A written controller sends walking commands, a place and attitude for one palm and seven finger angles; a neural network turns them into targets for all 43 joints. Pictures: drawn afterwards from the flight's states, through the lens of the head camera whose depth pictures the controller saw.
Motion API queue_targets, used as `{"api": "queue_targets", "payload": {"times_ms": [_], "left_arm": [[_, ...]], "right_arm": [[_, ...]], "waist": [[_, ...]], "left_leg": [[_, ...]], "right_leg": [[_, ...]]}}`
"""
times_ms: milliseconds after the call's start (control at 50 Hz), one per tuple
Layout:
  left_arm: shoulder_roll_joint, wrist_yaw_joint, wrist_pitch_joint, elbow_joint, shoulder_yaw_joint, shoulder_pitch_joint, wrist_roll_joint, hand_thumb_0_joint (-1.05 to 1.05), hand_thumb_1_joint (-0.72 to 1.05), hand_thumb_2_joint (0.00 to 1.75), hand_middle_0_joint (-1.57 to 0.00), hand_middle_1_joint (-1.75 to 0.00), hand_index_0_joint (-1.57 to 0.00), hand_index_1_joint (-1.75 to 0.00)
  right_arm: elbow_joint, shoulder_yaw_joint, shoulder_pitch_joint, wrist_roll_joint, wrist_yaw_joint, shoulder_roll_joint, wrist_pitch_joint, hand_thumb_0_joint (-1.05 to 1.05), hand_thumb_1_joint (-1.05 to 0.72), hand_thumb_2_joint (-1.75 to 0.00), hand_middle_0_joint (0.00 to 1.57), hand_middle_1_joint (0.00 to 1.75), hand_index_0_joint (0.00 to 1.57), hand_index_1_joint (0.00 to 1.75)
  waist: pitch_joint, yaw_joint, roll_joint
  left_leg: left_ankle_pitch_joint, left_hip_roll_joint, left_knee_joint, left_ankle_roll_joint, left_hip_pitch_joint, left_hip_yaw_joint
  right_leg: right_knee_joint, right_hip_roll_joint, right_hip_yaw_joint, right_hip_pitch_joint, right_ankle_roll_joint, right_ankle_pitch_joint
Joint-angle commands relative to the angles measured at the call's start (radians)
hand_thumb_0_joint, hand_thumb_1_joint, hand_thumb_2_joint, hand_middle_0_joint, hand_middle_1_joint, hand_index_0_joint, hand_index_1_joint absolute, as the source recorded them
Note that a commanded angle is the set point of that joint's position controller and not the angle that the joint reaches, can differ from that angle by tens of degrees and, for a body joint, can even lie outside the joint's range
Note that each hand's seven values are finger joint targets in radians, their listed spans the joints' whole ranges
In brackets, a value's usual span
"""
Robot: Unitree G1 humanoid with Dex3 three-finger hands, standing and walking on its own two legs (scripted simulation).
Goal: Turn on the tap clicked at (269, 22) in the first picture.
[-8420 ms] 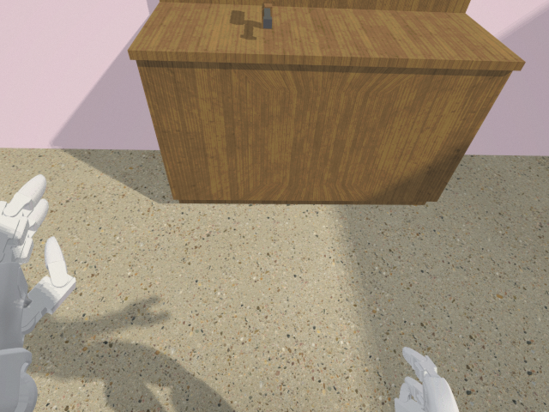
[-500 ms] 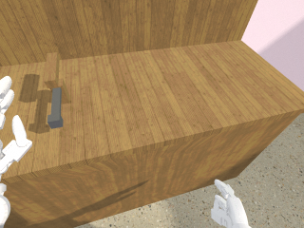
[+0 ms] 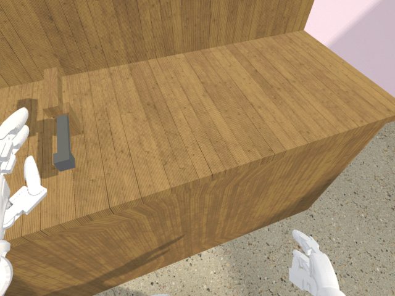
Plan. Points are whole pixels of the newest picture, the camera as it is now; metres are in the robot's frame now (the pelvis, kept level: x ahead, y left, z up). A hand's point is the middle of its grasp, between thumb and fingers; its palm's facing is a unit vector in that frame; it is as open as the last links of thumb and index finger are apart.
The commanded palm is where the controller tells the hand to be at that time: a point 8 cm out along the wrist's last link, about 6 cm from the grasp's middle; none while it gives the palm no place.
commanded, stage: come to a stop and stand still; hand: left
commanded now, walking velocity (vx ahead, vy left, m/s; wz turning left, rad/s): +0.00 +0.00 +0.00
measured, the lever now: (64, 160) +0.33 +0.28 +0.09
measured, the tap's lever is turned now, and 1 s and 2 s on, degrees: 0 0 0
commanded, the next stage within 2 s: look again from close up in 0.52 s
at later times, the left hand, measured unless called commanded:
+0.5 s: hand (16, 197) +0.23 +0.28 +0.16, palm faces +0.40 -0.83 -0.37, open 7.4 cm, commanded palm +0.16 +0.31 +0.18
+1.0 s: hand (15, 194) +0.23 +0.28 +0.16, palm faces +0.41 -0.82 -0.39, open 7.4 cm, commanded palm +0.16 +0.31 +0.18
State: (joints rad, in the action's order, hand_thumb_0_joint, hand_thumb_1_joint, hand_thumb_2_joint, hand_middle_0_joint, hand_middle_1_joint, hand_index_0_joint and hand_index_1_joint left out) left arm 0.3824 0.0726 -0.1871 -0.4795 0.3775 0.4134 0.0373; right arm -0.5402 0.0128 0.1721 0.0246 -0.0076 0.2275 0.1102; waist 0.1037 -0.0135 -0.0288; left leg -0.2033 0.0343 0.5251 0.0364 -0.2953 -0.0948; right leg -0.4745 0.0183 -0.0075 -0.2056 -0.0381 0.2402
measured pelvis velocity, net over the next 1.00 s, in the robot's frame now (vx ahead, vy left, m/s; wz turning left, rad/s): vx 0.01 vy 0.02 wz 0.04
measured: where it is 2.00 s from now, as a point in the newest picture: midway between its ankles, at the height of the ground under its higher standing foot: outside the picture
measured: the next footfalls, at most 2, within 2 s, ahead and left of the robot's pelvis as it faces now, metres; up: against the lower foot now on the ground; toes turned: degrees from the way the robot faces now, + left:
none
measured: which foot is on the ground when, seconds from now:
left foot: down 0.00-1.00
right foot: down 0.00-1.00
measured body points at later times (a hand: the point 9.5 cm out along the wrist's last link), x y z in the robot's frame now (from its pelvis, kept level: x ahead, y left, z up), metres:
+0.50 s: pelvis +0.01 +0.02 +0.00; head +0.03 +0.04 +0.45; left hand +0.20 +0.32 +0.18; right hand +0.21 -0.18 -0.06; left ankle +0.05 +0.09 -0.74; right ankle +0.01 -0.15 -0.74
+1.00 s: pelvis +0.01 +0.02 +0.00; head +0.05 +0.04 +0.45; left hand +0.20 +0.32 +0.18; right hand +0.20 -0.19 -0.07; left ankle +0.05 +0.09 -0.74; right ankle +0.01 -0.15 -0.74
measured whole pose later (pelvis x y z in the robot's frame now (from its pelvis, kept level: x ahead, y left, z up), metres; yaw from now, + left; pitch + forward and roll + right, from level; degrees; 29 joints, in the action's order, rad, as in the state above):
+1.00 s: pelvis +0.01 +0.02 +0.00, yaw +2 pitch -2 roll -2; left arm 0.37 0.11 -0.18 -0.49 0.36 0.41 0.03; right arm -0.58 -0.02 0.18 0.02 0.02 0.19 0.11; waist 0.10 0.02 0.01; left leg -0.21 0.00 0.51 0.07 -0.27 -0.07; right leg -0.39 0.04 0.02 -0.13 -0.05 0.22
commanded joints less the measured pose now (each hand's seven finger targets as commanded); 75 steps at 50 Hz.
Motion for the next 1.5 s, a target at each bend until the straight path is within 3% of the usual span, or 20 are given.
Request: {"api": "queue_targets", "payload": {"times_ms": [0, 40, 60, 80, 100, 180, 280, 360, 560, 580, 700, 960, 980, 1060, 1140, 1260, 1280, 1360, 1380, 1480], "left_arm": [[0.217, 0.036, -0.063, -0.207, 0.194, -0.015, 0.014, 0.0, 0.9, 0.9, -0.2, -0.3, -0.2, -0.3], [0.211, 0.041, -0.08, -0.214, 0.183, -0.063, 0.011, 0.0, 0.9, 0.9, -0.2, -0.3, -0.2, -0.3], [0.262, 0.05, -0.084, -0.253, 0.216, -0.106, 0.002, 0.0, 0.9, 0.9, -0.2, -0.3, -0.2, -0.3], [0.201, 0.047, -0.087, -0.226, 0.166, -0.112, 0.003, 0.0, 0.9, 0.9, -0.2, -0.3, -0.2, -0.3], [0.203, 0.047, -0.089, -0.236, 0.155, -0.13, 0.001, 0.0, 0.9, 0.9, -0.2, -0.3, -0.2, -0.3], [0.126, 0.044, -0.087, -0.192, 0.079, -0.107, -0.01, 0.0, 0.9, 0.9, -0.2, -0.3, -0.2, -0.3], [0.101, 0.043, -0.079, -0.152, 0.053, -0.086, -0.019, 0.0, 0.9, 0.9, -0.2, -0.3, -0.2, -0.3], [0.159, 0.047, -0.075, -0.169, 0.11, -0.089, -0.019, 0.0, 0.9, 0.9, -0.2, -0.3, -0.2, -0.3], [0.157, 0.049, -0.062, -0.225, 0.108, -0.077, -0.013, 0.0, 0.9, 0.9, -0.2, -0.3, -0.2, -0.3], [0.115, 0.044, -0.06, -0.214, 0.067, -0.087, -0.009, 0.0, 0.9, 0.9, -0.2, -0.3, -0.2, -0.3], [0.132, 0.05, -0.061, -0.248, 0.073, -0.101, -0.011, 0.0, 0.9, 0.9, -0.2, -0.3, -0.2, -0.3], [0.163, 0.059, -0.056, -0.223, 0.11, -0.05, -0.011, 0.0, 0.9, 0.9, -0.2, -0.3, -0.2, -0.3], [0.13, 0.053, -0.056, -0.212, 0.079, -0.049, -0.006, 0.0, 0.9, 0.9, -0.2, -0.3, -0.2, -0.3], [0.171, 0.053, -0.048, -0.226, 0.114, -0.064, -0.005, 0.0, 0.9, 0.9, -0.2, -0.3, -0.2, -0.3], [0.137, 0.043, -0.043, -0.21, 0.078, -0.088, 0.002, 0.0, 0.9, 0.9, -0.2, -0.3, -0.2, -0.3], [0.17, 0.041, -0.031, -0.215, 0.11, -0.051, 0.01, 0.0, 0.9, 0.9, -0.2, -0.3, -0.2, -0.3], [0.129, 0.035, -0.031, -0.208, 0.075, -0.055, 0.016, 0.0, 0.9, 0.9, -0.2, -0.3, -0.2, -0.3], [0.189, 0.036, -0.025, -0.233, 0.132, -0.027, 0.022, 0.0, 0.9, 0.9, -0.2, -0.3, -0.2, -0.3], [0.151, 0.029, -0.024, -0.22, 0.099, -0.028, 0.028, 0.0, 0.9, 0.9, -0.2, -0.3, -0.2, -0.3], [0.16, 0.022, -0.017, -0.231, 0.107, -0.024, 0.039, 0.0, 0.9, 0.9, -0.2, -0.3, -0.2, -0.3]], "right_arm": [[0.181, 0.028, -0.084, 0.001, 0.038, 0.096, 0.037, 0.0, -0.9, -0.9, 0.2, 0.3, 0.2, 0.3], [0.173, 0.027, -0.075, 0.0, 0.051, 0.095, 0.047, 0.0, -0.9, -0.9, 0.2, 0.3, 0.2, 0.3], [0.169, 0.025, -0.084, -0.002, 0.055, 0.102, 0.05, 0.0, -0.9, -0.9, 0.2, 0.3, 0.2, 0.3], [0.162, 0.025, -0.072, -0.004, 0.057, 0.098, 0.057, 0.0, -0.9, -0.9, 0.2, 0.3, 0.2, 0.3], [0.162, 0.024, -0.068, -0.001, 0.055, 0.097, 0.068, 0.0, -0.9, -0.9, 0.2, 0.3, 0.2, 0.3], [0.128, 0.024, -0.059, -0.006, 0.044, 0.105, 0.092, 0.0, -0.9, -0.9, 0.2, 0.3, 0.2, 0.3], [0.114, 0.025, -0.06, -0.003, 0.035, 0.102, 0.087, 0.0, -0.9, -0.9, 0.2, 0.3, 0.2, 0.3], [0.123, 0.019, -0.08, -0.001, 0.037, 0.096, 0.077, 0.0, -0.9, -0.9, 0.2, 0.3, 0.2, 0.3], [0.13, 0.016, -0.084, 0.002, 0.033, 0.09, 0.065, 0.0, -0.9, -0.9, 0.2, 0.3, 0.2, 0.3], [0.13, 0.017, -0.075, 0.0, 0.032, 0.093, 0.061, 0.0, -0.9, -0.9, 0.2, 0.3, 0.2, 0.3], [0.135, 0.024, -0.077, 0.004, 0.033, 0.095, 0.057, 0.0, -0.9, -0.9, 0.2, 0.3, 0.2, 0.3], [0.126, 0.025, -0.079, 0.009, 0.041, 0.1, 0.055, 0.0, -0.9, -0.9, 0.2, 0.3, 0.2, 0.3], [0.122, 0.023, -0.067, 0.004, 0.041, 0.094, 0.052, 0.0, -0.9, -0.9, 0.2, 0.3, 0.2, 0.3], [0.128, 0.025, -0.075, 0.011, 0.039, 0.089, 0.053, 0.0, -0.9, -0.9, 0.2, 0.3, 0.2, 0.3], [0.139, 0.035, -0.057, 0.01, 0.03, 0.09, 0.05, 0.0, -0.9, -0.9, 0.2, 0.3, 0.2, 0.3], [0.152, 0.034, -0.07, 0.016, 0.024, 0.086, 0.037, 0.0, -0.9, -0.9, 0.2, 0.3, 0.2, 0.3], [0.15, 0.034, -0.059, 0.012, 0.023, 0.087, 0.033, 0.0, -0.9, -0.9, 0.2, 0.3, 0.2, 0.3], [0.156, 0.041, -0.057, 0.014, 0.027, 0.084, 0.03, 0.0, -0.9, -0.9, 0.2, 0.3, 0.2, 0.3], [0.152, 0.042, -0.047, 0.009, 0.028, 0.086, 0.024, 0.0, -0.9, -0.9, 0.2, 0.3, 0.2, 0.3], [0.15, 0.051, -0.046, 0.008, 0.034, 0.092, 0.019, 0.0, -0.9, -0.9, 0.2, 0.3, 0.2, 0.3]], "waist": [[-0.164, 0.035, 0.034], [-0.152, 0.034, -0.044], [-0.173, 0.039, -0.087], [-0.181, 0.037, -0.087], [-0.19, 0.037, -0.096], [-0.184, 0.035, -0.046], [-0.166, 0.034, -0.028], [-0.169, 0.038, -0.034], [-0.22, 0.04, -0.05], [-0.209, 0.035, -0.051], [-0.216, 0.033, -0.096], [-0.205, 0.035, -0.042], [-0.208, 0.032, -0.043], [-0.197, 0.033, -0.081], [-0.175, 0.029, -0.078], [-0.174, 0.031, -0.078], [-0.171, 0.027, -0.076], [-0.209, 0.033, -0.019], [-0.21, 0.029, -0.008], [-0.207, 0.025, -0.009]], "left_leg": [[-0.069, 0.04, -0.119, -0.012, 0.077, 0.082], [-0.119, 0.044, -0.137, -0.003, 0.061, 0.091], [-0.106, 0.05, -0.143, 0.001, 0.076, 0.096], [-0.107, 0.052, -0.143, 0.005, 0.073, 0.1], [-0.104, 0.05, -0.138, 0.006, 0.087, 0.101], [-0.099, 0.05, -0.135, 0.005, 0.115, 0.112], [-0.124, 0.055, -0.158, 0.003, 0.092, 0.128], [-0.092, 0.053, -0.17, -0.002, 0.097, 0.129], [0.092, 0.059, -0.136, -0.003, 0.166, 0.124], [0.072, 0.062, -0.14, -0.003, 0.149, 0.128], [0.049, 0.072, -0.158, -0.005, 0.149, 0.146], [0.015, 0.063, -0.16, -0.006, 0.13, 0.144], [0.023, 0.065, -0.165, -0.006, 0.135, 0.151], [0.066, 0.096, -0.194, -0.021, 0.184, 0.169], [-0.002, 0.119, -0.201, -0.014, 0.156, 0.178], [-0.031, 0.109, -0.172, -0.009, 0.142, 0.146], [-0.042, 0.108, -0.162, -0.005, 0.129, 0.142], [0.109, 0.103, -0.073, -0.005, 0.169, 0.113], [0.145, 0.099, -0.05, -0.004, 0.163, 0.102], [0.179, 0.091, 0.008, -0.004, 0.165, 0.085]], "right_leg": [[0.091, 0.041, -0.007, -0.019, 0.058, -0.013], [0.089, 0.034, -0.012, -0.005, 0.059, -0.007], [0.075, 0.03, -0.006, 0.007, 0.058, -0.025], [0.072, 0.027, 0.01, 0.028, 0.056, -0.038], [0.077, 0.026, 0.002, 0.031, 0.058, -0.048], [0.097, 0.019, 0.016, 0.01, 0.053, -0.054], [0.107, 0.012, 0.023, 0.006, 0.048, -0.042], [0.105, 0.007, 0.024, 0.017, 0.046, -0.062], [0.089, 0.01, 0.04, 0.046, 0.045, -0.166], [0.094, 0.012, 0.044, 0.048, 0.045, -0.152], [0.091, 0.018, 0.041, 0.065, 0.049, -0.139], [0.107, 0.025, 0.036, 0.077, 0.052, -0.147], [0.111, 0.02, 0.042, 0.075, 0.051, -0.146], [0.097, -0.002, 0.054, 0.039, 0.042, -0.099], [0.124, -0.003, 0.051, 0.044, 0.043, -0.071], [0.139, 0.0, 0.04, 0.036, 0.044, -0.086], [0.143, -0.002, 0.042, 0.035, 0.044, -0.09], [0.139, 0.021, 0.019, 0.033, 0.051, -0.192], [0.135, 0.024, 0.021, 0.032, 0.052, -0.224], [0.107, 0.043, 0.0, -0.007, 0.063, -0.274]]}}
